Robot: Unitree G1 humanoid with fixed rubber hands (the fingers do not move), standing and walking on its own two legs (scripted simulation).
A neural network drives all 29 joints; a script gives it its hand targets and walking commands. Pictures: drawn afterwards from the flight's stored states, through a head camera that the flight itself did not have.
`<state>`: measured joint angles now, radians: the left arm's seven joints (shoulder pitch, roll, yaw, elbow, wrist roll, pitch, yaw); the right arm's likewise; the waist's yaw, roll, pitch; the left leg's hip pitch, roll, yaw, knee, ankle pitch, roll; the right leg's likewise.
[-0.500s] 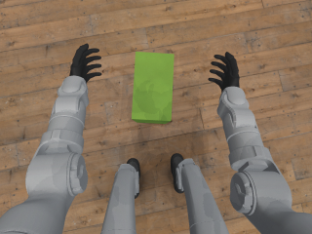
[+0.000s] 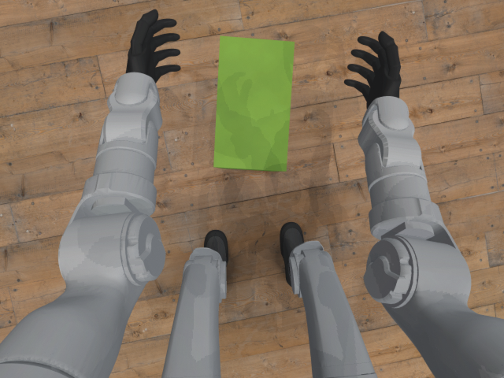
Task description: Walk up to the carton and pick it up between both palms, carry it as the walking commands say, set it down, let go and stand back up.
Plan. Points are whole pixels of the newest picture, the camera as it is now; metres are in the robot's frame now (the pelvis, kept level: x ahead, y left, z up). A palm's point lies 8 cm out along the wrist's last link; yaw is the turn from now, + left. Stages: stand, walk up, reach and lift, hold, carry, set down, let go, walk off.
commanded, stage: reach and lift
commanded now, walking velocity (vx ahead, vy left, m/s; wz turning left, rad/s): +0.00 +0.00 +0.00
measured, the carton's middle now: (251, 117) +0.51 -0.01 -0.49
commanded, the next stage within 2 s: none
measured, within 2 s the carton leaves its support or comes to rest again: neither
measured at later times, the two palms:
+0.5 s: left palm (172, 101) +0.52 +0.16 -0.32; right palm (335, 114) +0.48 -0.17 -0.31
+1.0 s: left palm (185, 115) +0.51 +0.15 -0.43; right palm (317, 127) +0.47 -0.16 -0.43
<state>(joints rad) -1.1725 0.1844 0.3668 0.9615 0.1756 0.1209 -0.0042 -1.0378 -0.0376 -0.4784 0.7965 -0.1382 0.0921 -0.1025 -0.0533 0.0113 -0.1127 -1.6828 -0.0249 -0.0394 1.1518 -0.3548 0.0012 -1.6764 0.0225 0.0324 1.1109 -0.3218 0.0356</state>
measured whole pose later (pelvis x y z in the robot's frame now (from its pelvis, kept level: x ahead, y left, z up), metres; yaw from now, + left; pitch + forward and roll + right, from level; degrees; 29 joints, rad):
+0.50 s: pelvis -0.05 +0.00 -0.13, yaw +0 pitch +40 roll -2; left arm -1.46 0.37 0.15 0.87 -0.04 0.15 0.08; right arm -1.35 -0.16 -0.32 0.74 0.06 0.12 -0.21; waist -0.05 0.00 0.40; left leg -1.94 -0.06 -0.06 1.76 -0.52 -0.02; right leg -1.94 0.05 0.03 1.72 -0.49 0.05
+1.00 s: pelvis -0.06 -0.01 -0.24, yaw -1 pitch +33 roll -2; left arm -1.63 0.43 0.03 1.19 -0.16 0.11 0.07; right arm -1.51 -0.22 -0.22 1.04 0.16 0.09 -0.20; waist -0.04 -0.02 0.53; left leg -2.13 -0.06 -0.06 2.15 -0.59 -0.03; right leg -2.14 0.08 0.02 2.10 -0.54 0.07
